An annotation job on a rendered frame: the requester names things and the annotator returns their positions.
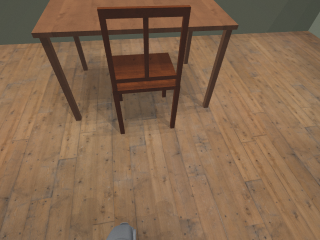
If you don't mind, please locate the robot left thigh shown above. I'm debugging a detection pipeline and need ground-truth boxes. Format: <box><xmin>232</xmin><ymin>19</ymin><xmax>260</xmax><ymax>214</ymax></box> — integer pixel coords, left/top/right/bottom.
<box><xmin>106</xmin><ymin>224</ymin><xmax>137</xmax><ymax>240</ymax></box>

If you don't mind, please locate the table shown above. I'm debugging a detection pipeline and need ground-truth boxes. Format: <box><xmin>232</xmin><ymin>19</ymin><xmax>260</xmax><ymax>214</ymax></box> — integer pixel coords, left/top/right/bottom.
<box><xmin>31</xmin><ymin>0</ymin><xmax>239</xmax><ymax>121</ymax></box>

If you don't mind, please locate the chair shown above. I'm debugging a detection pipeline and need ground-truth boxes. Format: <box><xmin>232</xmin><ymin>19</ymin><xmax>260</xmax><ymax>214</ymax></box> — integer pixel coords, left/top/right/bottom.
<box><xmin>97</xmin><ymin>5</ymin><xmax>191</xmax><ymax>134</ymax></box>

